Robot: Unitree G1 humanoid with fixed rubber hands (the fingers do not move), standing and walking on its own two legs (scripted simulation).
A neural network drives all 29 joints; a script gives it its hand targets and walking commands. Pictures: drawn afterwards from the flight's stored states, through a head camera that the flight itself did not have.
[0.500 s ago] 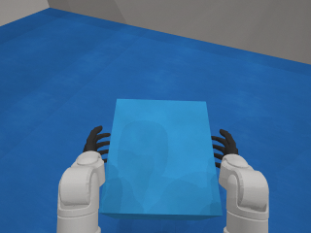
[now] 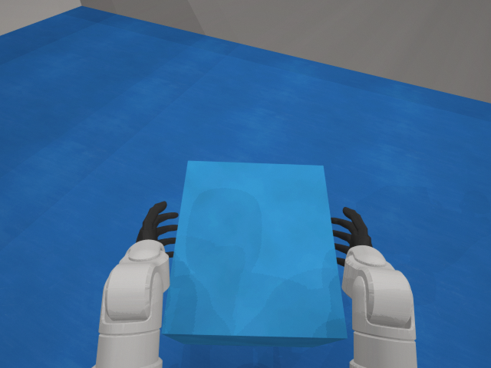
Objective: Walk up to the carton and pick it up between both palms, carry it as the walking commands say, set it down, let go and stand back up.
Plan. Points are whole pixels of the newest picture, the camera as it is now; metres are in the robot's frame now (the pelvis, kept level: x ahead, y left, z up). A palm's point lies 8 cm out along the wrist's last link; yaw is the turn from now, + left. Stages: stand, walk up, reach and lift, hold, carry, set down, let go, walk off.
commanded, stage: carry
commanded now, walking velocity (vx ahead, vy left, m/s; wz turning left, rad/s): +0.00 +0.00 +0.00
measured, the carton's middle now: (252, 257) +0.30 +0.00 -0.01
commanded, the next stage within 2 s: hold in 1.80 s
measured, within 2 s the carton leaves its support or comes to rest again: neither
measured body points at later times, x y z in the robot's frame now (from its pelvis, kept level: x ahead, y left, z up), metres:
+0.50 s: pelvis +0.02 +0.01 +0.00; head +0.00 +0.02 +0.45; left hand +0.30 +0.17 +0.04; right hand +0.30 -0.15 +0.04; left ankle +0.03 +0.10 -0.73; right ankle +0.06 -0.14 -0.73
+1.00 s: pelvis +0.03 +0.00 +0.00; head +0.01 +0.01 +0.45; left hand +0.31 +0.17 +0.01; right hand +0.31 -0.16 +0.01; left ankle +0.03 +0.10 -0.73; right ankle +0.06 -0.14 -0.73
